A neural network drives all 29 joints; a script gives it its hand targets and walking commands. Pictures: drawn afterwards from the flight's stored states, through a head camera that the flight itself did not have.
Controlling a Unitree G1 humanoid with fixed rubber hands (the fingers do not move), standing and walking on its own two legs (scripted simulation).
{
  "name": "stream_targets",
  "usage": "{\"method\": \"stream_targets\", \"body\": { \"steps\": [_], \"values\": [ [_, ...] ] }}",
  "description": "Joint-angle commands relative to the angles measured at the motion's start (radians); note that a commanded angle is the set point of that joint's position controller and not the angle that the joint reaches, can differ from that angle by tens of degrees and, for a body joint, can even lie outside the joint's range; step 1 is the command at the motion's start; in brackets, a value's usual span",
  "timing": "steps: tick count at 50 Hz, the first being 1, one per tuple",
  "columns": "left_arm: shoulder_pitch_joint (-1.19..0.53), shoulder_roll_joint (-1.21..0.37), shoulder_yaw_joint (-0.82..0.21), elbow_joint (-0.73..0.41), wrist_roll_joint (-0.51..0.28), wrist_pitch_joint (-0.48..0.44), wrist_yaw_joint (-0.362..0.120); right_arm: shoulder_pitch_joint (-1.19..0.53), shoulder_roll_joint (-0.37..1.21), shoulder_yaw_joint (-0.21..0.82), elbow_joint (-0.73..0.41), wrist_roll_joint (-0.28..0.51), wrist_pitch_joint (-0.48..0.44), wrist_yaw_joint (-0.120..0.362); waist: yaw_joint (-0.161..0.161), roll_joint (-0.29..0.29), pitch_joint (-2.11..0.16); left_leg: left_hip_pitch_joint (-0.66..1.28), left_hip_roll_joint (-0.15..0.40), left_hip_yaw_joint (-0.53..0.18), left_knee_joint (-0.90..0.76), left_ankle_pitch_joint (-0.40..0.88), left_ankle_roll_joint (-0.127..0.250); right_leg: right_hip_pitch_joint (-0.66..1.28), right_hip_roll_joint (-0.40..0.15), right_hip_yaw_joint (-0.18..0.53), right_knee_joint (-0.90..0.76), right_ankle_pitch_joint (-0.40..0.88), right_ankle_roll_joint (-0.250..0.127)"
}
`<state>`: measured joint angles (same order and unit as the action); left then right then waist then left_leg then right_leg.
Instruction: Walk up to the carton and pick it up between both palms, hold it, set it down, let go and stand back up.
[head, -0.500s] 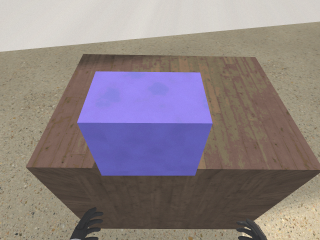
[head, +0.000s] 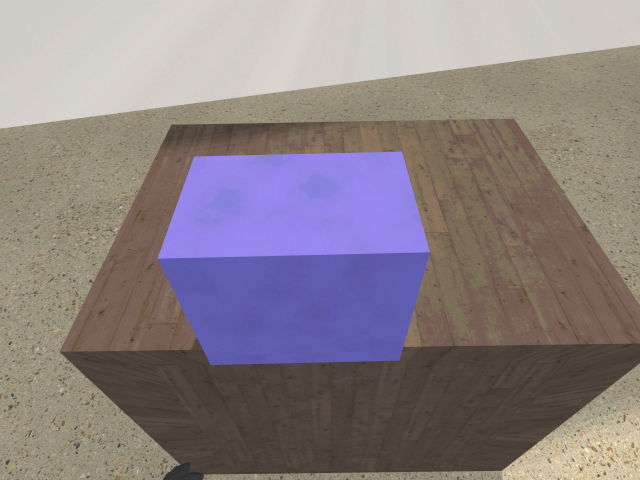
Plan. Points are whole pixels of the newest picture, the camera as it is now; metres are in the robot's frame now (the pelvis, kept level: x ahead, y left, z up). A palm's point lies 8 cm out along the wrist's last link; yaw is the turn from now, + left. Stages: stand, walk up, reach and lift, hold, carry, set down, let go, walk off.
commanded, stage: stand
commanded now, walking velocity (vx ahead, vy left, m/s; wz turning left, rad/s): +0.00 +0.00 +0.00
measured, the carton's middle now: (301, 263) +0.38 +0.06 +0.07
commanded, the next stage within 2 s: none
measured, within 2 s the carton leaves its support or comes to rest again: neither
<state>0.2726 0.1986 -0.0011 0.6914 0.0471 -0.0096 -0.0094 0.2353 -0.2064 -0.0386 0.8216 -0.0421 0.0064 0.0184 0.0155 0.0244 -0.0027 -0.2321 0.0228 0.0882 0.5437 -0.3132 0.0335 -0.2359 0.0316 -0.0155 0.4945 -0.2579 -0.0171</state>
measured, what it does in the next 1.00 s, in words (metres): stands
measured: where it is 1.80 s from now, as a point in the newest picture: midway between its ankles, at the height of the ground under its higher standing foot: outside the picture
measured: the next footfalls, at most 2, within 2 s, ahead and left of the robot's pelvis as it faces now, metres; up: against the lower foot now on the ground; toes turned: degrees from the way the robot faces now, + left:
none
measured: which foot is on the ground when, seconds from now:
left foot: down 0.00-1.00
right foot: down 0.00-1.00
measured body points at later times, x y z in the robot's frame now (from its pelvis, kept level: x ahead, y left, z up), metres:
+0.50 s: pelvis -0.02 +0.02 +0.00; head -0.03 +0.01 +0.45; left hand -0.01 +0.23 -0.15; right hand -0.04 -0.21 -0.15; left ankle -0.01 +0.09 -0.74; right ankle +0.00 -0.11 -0.74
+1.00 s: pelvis -0.03 +0.02 +0.01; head -0.04 +0.02 +0.46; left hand -0.07 +0.22 -0.16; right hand -0.09 -0.18 -0.16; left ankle -0.01 +0.09 -0.74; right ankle +0.00 -0.11 -0.74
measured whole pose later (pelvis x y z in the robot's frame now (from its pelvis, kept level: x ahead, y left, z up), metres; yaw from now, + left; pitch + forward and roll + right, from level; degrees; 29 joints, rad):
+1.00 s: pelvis -0.03 +0.02 +0.01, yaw -2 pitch -1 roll +0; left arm 0.37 0.08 -0.02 1.16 0.02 -0.01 0.04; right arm 0.39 -0.12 -0.02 1.14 -0.02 0.00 -0.03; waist -0.01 0.02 -0.02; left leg -0.21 -0.02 0.14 0.43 -0.22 0.07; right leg -0.25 0.00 0.04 0.43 -0.17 0.02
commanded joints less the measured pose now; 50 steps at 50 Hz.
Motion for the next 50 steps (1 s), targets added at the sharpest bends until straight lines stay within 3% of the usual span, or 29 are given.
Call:
{"method": "stream_targets", "body": {
  "steps": [1, 3, 5, 7, 8, 9, 11, 16, 18, 22, 23, 26, 27, 28, 32, 36, 40, 42, 44, 49, 50],
  "values": [
    [0.020, 0.112, 0.039, -0.048, -0.005, -0.046, 0.012, 0.043, -0.105, -0.028, -0.044, 0.000, -0.022, -0.008, -0.007, -0.075, -0.068, 0.032, 0.086, -0.114, -0.075, 0.133, 0.024, -0.043, -0.123, 0.138, -0.050, 0.306, -0.039],
    [0.029, 0.108, 0.037, -0.021, -0.009, -0.047, 0.015, 0.048, -0.113, -0.031, -0.022, 0.001, -0.022, -0.013, -0.008, -0.038, -0.013, 0.003, 0.090, -0.121, -0.092, 0.137, 0.036, -0.074, -0.112, 0.132, -0.055, 0.271, -0.031],
    [0.047, 0.112, 0.038, 0.007, -0.007, -0.047, 0.019, 0.067, -0.106, -0.026, -0.003, 0.004, -0.021, -0.016, -0.010, -0.075, -0.044, 0.025, 0.097, -0.122, -0.105, 0.140, 0.036, -0.062, -0.104, 0.128, -0.056, 0.252, -0.029],
    [0.073, 0.087, 0.034, 0.047, -0.014, -0.044, 0.022, 0.081, -0.101, -0.025, 0.032, 0.006, -0.022, -0.023, -0.003, -0.013, -0.028, -0.001, 0.093, -0.122, -0.133, 0.111, 0.044, -0.048, -0.097, 0.127, -0.059, 0.215, -0.026],
    [0.064, 0.085, 0.037, 0.058, -0.011, -0.044, 0.025, 0.091, -0.108, -0.024, 0.039, 0.005, -0.024, -0.025, -0.002, -0.026, -0.029, 0.007, 0.108, -0.136, -0.150, 0.158, 0.044, -0.038, -0.097, 0.123, -0.047, 0.223, -0.028],
    [0.083, 0.085, 0.036, 0.075, -0.015, -0.044, 0.028, 0.101, -0.112, -0.023, 0.057, 0.007, -0.026, -0.026, -0.005, 0.005, -0.040, 0.027, 0.105, -0.132, -0.151, 0.169, 0.050, -0.040, -0.089, 0.118, -0.048, 0.213, -0.019],
    [0.088, 0.088, 0.037, 0.110, -0.013, -0.038, 0.030, 0.112, -0.090, -0.018, 0.082, 0.011, -0.028, -0.030, -0.004, -0.020, -0.014, 0.008, 0.114, -0.144, -0.173, 0.141, 0.057, -0.039, -0.089, 0.119, -0.064, 0.175, -0.022],
    [0.127, 0.053, 0.030, 0.200, -0.015, -0.031, 0.037, 0.151, -0.079, -0.012, 0.149, 0.010, -0.021, -0.038, -0.009, 0.007, 0.038, -0.010, 0.102, -0.126, -0.208, 0.059, 0.048, -0.041, -0.092, 0.124, -0.090, 0.142, -0.011],
    [0.129, 0.048, 0.029, 0.227, -0.015, -0.029, 0.038, 0.145, -0.062, -0.009, 0.168, 0.014, -0.020, -0.040, -0.005, -0.023, 0.035, 0.002, 0.100, -0.130, -0.219, 0.047, 0.052, -0.049, -0.093, 0.129, -0.101, 0.129, -0.013],
    [0.140, 0.028, 0.025, 0.284, -0.015, -0.025, 0.039, 0.151, -0.068, -0.008, 0.205, 0.013, -0.023, -0.041, -0.006, -0.024, 0.072, -0.025, 0.100, -0.137, -0.247, -0.002, 0.049, -0.045, -0.094, 0.129, -0.118, 0.108, -0.010],
    [0.141, 0.029, 0.024, 0.294, -0.019, -0.024, 0.037, 0.157, -0.057, -0.006, 0.220, 0.014, -0.021, -0.043, -0.005, 0.008, 0.074, -0.027, 0.094, -0.132, -0.259, -0.034, 0.050, -0.049, -0.092, 0.131, -0.118, 0.093, -0.009],
    [0.158, 0.007, 0.017, 0.331, -0.017, -0.020, 0.040, 0.187, -0.055, -0.007, 0.244, 0.015, -0.018, -0.046, -0.013, -0.012, 0.098, -0.027, 0.101, -0.134, -0.273, -0.071, 0.048, -0.072, -0.087, 0.126, -0.130, 0.073, -0.003],
    [0.145, 0.017, 0.020, 0.336, -0.018, -0.021, 0.041, 0.182, -0.051, -0.004, 0.243, 0.016, -0.018, -0.048, -0.013, -0.037, 0.110, -0.036, 0.099, -0.131, -0.274, -0.064, 0.048, -0.061, -0.096, 0.128, -0.133, 0.073, -0.002],
    [0.134, 0.000, 0.017, 0.345, -0.021, -0.020, 0.042, 0.191, -0.037, -0.003, 0.253, 0.017, -0.020, -0.047, -0.022, -0.034, 0.085, -0.004, 0.098, -0.126, -0.263, -0.031, 0.043, -0.067, -0.096, 0.134, -0.132, 0.083, -0.006],
    [0.153, -0.021, 0.010, 0.378, -0.026, -0.021, 0.043, 0.191, -0.026, -0.001, 0.270, 0.018, -0.020, -0.051, -0.012, -0.004, 0.082, -0.008, 0.100, -0.129, -0.282, -0.068, 0.047, -0.059, -0.088, 0.114, -0.130, 0.078, 0.004],
    [0.159, -0.020, 0.004, 0.409, -0.025, -0.011, 0.045, 0.206, -0.027, -0.003, 0.280, 0.018, -0.010, -0.053, -0.020, -0.046, 0.114, -0.040, 0.096, -0.135, -0.283, -0.112, 0.046, -0.086, -0.085, 0.119, -0.143, 0.032, 0.007],
    [0.165, -0.024, 0.002, 0.429, -0.026, -0.010, 0.047, 0.219, 0.003, 0.004, 0.293, 0.022, -0.012, -0.053, -0.021, -0.051, 0.110, -0.034, 0.092, -0.130, -0.274, -0.107, 0.042, -0.085, -0.089, 0.126, -0.152, 0.017, -0.001],
    [0.154, -0.036, -0.003, 0.433, -0.029, -0.011, 0.050, 0.227, -0.010, -0.001, 0.296, 0.021, -0.012, -0.054, -0.028, -0.019, 0.109, -0.032, 0.089, -0.127, -0.277, -0.104, 0.039, -0.090, -0.092, 0.131, -0.151, 0.027, -0.004],
    [0.163, -0.024, 0.002, 0.437, -0.030, -0.010, 0.049, 0.227, 0.009, 0.005, 0.294, 0.019, -0.012, -0.056, -0.024, -0.046, 0.113, -0.035, 0.095, -0.131, -0.276, -0.106, 0.039, -0.096, -0.094, 0.133, -0.150, 0.015, -0.002],
    [0.160, -0.053, -0.005, 0.451, -0.031, -0.006, 0.051, 0.240, -0.002, 0.002, 0.304, 0.020, -0.015, -0.061, -0.026, 0.000, 0.094, -0.041, 0.105, -0.146, -0.306, -0.121, 0.038, -0.070, -0.082, 0.110, -0.123, 0.053, 0.002],
    [0.167, -0.047, -0.004, 0.454, -0.027, -0.007, 0.050, 0.227, 0.005, 0.004, 0.298, 0.022, -0.016, -0.060, -0.018, -0.023, 0.092, -0.029, 0.102, -0.133, -0.298, -0.102, 0.042, -0.074, -0.081, 0.105, -0.122, 0.063, 0.004]
  ]
}}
